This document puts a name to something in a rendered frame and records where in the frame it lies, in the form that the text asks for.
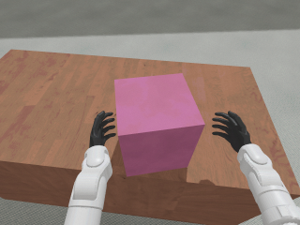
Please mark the carton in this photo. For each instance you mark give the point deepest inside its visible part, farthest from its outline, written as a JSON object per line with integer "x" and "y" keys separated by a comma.
{"x": 158, "y": 123}

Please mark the right robot hand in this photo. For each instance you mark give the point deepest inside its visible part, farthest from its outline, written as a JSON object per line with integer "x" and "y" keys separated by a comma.
{"x": 237, "y": 134}

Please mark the left robot hand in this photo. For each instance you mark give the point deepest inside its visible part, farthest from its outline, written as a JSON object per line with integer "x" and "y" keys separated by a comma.
{"x": 97, "y": 133}

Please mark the robot left forearm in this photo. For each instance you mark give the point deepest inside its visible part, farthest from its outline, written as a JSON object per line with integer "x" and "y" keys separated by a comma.
{"x": 89, "y": 189}

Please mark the pedestal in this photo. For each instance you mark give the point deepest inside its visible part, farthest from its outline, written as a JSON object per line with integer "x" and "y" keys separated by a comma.
{"x": 48, "y": 105}

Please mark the robot right forearm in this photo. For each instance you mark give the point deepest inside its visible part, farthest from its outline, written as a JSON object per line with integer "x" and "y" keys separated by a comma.
{"x": 274, "y": 200}

